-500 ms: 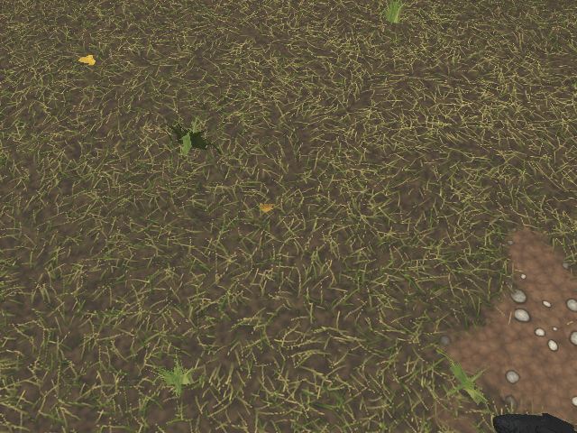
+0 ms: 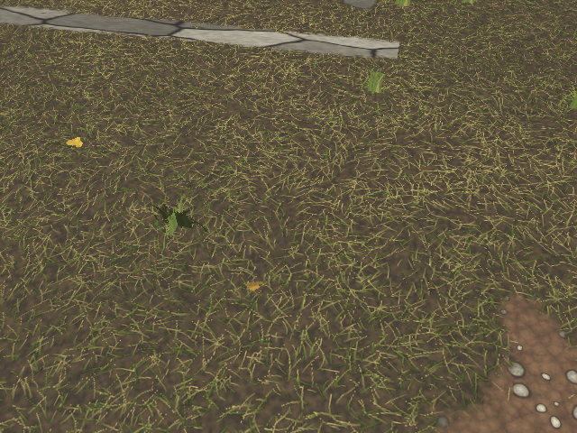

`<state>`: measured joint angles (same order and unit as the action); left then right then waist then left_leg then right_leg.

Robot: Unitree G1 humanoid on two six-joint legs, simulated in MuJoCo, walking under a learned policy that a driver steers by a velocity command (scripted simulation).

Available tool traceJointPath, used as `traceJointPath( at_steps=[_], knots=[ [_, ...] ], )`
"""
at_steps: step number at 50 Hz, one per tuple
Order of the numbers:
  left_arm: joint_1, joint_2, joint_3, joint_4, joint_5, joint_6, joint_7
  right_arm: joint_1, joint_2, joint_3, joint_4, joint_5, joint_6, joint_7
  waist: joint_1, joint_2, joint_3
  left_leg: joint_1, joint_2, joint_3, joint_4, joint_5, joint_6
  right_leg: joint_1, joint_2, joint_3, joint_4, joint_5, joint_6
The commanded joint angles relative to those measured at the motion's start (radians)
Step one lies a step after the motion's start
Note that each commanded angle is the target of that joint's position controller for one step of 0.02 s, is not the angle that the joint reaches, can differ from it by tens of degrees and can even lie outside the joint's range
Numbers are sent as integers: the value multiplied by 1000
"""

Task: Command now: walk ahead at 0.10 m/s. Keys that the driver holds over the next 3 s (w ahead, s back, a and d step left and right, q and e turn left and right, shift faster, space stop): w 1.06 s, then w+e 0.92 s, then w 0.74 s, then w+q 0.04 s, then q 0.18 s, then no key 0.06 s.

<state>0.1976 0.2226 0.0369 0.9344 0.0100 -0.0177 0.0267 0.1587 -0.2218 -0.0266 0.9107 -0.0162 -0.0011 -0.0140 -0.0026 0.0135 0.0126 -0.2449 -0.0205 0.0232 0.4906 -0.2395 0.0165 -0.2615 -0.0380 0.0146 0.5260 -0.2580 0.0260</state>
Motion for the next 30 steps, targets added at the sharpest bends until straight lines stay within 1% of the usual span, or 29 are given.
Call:
traceJointPath(
  at_steps=[1, 2, 3, 4, 5, 6, 7, 8, 9, 10, 11, 12, 13, 14, 15, 16, 17, 18, 19, 20, 22, 23, 24, 25, 27, 28, 29, 30],
  knots=[
    [27, 139, 31, -9, -13, -11, 7, 12, -102, -28, -14, 14, -8, -5, 6, -67, -50, 12, 14, -8, -32, -67, 29, 33, -28, 40, -99, -37, -58],
    [35, 150, 36, -4, -18, -7, 9, 12, -107, -32, -8, 20, -8, -4, 11, -69, -25, -28, 3, 3, -11, -188, 37, 18, -30, 52, -105, -183, -82],
    [42, 153, 38, -2, -22, -7, 9, 8, -104, -34, -6, 25, -12, -4, 16, -73, 17, -78, 1, 2, 3, -278, 45, -2, -48, 86, -126, -308, -107],
    [54, 157, 40, -1, -27, -14, 9, 5, -97, -34, -7, 29, -21, -3, 21, -83, 54, -126, 3, -1, 26, -312, 53, -7, -78, 135, -153, -380, -133],
    [75, 166, 44, 5, -32, -25, 8, 1, -86, -33, -8, 32, -36, -1, 27, -107, 76, -170, 4, 4, 68, -296, 58, 12, -122, 203, -182, -412, -163],
    [99, 181, 50, 15, -36, -36, 5, -2, -71, -31, -8, 34, -53, 4, 30, -146, 80, -203, -1, 19, 127, -242, 60, 45, -179, 291, -218, -411, -197],
    [109, 195, 55, 21, -38, -45, 2, -2, -65, -31, -9, 36, -69, 10, 25, -178, 78, -220, 1, 21, 161, -190, 68, 75, -231, 370, -241, -365, -230],
    [98, 195, 57, 20, -39, -52, -1, 4, -69, -33, -5, 37, -81, 15, 15, -179, 74, -202, 10, 11, 148, -164, 80, 78, -251, 395, -235, -283, -241],
    [65, 188, 56, 11, -41, -55, -4, 36, -74, -36, 10, 37, -88, 19, -9, -166, 59, -133, 15, 4, 103, -141, 92, 52, -239, 364, -210, -196, -229],
    [-1, 174, 53, -10, -43, -55, -8, 109, -84, -42, 41, 39, -92, 21, -53, -140, 42, -13, 23, -16, 29, -113, 107, -17, -196, 285, -160, -110, -195],
    [-82, 137, 43, -44, -45, -59, -11, 196, -127, -56, 79, 41, -94, 20, -91, -40, 41, 105, 78, -116, -63, -112, 133, -120, -97, 137, -21, -19, -134],
    [-120, 85, 32, -75, -35, -76, -13, 307, -217, -85, 120, 51, -92, 17, -109, 186, 18, 314, 204, -362, -173, -29, 194, -311, 45, -53, 266, 34, -51],
    [-132, 102, 35, -84, -27, -91, -13, 385, -226, -84, 130, 39, -95, 24, -146, 272, 11, 468, 357, -606, -239, 157, 275, -537, 78, -26, 497, -239, -28],
    [-117, 123, 44, -76, -40, -98, -21, 356, -169, -62, 125, 21, -101, 26, -105, 155, 27, 490, 385, -584, -203, 240, 281, -628, 25, 39, 639, -292, -50],
    [-101, 108, 39, -67, -53, -100, -30, 324, -143, -53, 110, 16, -106, 27, -79, 100, 25, 497, 366, -509, -191, 286, 263, -671, -10, 52, 695, -232, -73],
    [-112, 99, 38, -65, -54, -99, -36, 301, -136, -46, 105, 22, -106, 28, -67, 61, 44, 488, 348, -430, -207, 324, 240, -705, -41, 38, 682, -161, -84],
    [-131, 97, 40, -67, -47, -97, -40, 287, -118, -37, 103, 26, -101, 27, -58, 45, 53, 457, 326, -360, -227, 370, 208, -687, -68, 28, 629, -94, -88],
    [-143, 87, 40, -73, -42, -95, -45, 287, -102, -29, 104, 24, -92, 25, -54, 59, 54, 418, 294, -305, -252, 390, 189, -642, -75, 8, 575, -46, -80],
    [-154, 72, 36, -77, -38, -91, -50, 285, -98, -25, 102, 22, -84, 20, -51, 71, 57, 377, 271, -260, -278, 393, 182, -599, -70, -13, 508, 1, -66],
    [-183, 57, 30, -89, -34, -87, -54, 277, -107, -24, 97, 19, -79, 12, -52, 70, 67, 329, 250, -218, -301, 392, 178, -556, -59, -34, 428, 50, -51],
    [-272, 25, 13, -122, -31, -82, -58, 260, -140, -27, 88, 16, -76, -1, -62, 68, 94, 209, 205, -141, -343, 362, 164, -427, -22, -71, 226, 167, -34],
    [-303, 24, 10, -132, -32, -80, -60, 272, -158, -31, 91, 16, -78, -5, -68, 77, 99, 172, 198, -123, -364, 338, 161, -362, -2, -85, 149, 214, -31],
    [-324, 35, 9, -141, -34, -77, -62, 296, -172, -36, 102, 20, -81, -7, -73, 90, 102, 160, 209, -121, -385, 319, 165, -317, 10, -93, 106, 244, -32],
    [-336, 50, 11, -150, -38, -74, -63, 310, -177, -40, 112, 27, -84, -7, -69, 99, 111, 169, 226, -121, -396, 306, 163, -294, 10, -81, 74, 266, -40],
    [-344, 82, 17, -162, -43, -71, -66, 311, -171, -45, 125, 38, -85, -7, -49, 100, 121, 232, 258, -112, -380, 353, 149, -284, 6, -55, 20, 275, -70],
    [-325, 101, 25, -161, -41, -72, -67, 301, -173, -48, 126, 37, -83, -7, -27, 98, 104, 270, 269, -102, -342, 450, 137, -256, 12, -51, 6, 262, -88],
    [-281, 124, 36, -152, -39, -74, -67, 288, -182, -53, 124, 35, -79, -7, 3, 105, 64, 302, 274, -87, -277, 607, 124, -192, 30, -61, 8, 239, -106],
    [-196, 149, 51, -128, -36, -72, -64, 276, -187, -57, 121, 32, -72, -7, 52, 113, 2, 311, 262, -65, -168, 768, 108, -76, 56, -79, 16, 211, -127]
  ],
)
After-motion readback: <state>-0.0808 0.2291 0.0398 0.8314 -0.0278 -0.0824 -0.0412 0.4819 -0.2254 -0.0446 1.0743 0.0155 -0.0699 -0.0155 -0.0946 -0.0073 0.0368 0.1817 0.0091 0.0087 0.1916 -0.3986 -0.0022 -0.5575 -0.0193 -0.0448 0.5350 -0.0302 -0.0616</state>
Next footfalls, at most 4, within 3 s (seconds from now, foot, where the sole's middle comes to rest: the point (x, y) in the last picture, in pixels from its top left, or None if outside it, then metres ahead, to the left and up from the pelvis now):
0.64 right None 0.42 -0.13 -0.77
1.18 left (259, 359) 0.71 0.13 -0.77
1.74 right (367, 276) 0.95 -0.17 -0.77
2.24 left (348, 184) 1.32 -0.14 -0.77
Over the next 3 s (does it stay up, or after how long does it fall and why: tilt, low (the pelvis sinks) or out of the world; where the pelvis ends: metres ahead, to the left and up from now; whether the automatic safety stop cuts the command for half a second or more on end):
stays up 1.41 -0.40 0.01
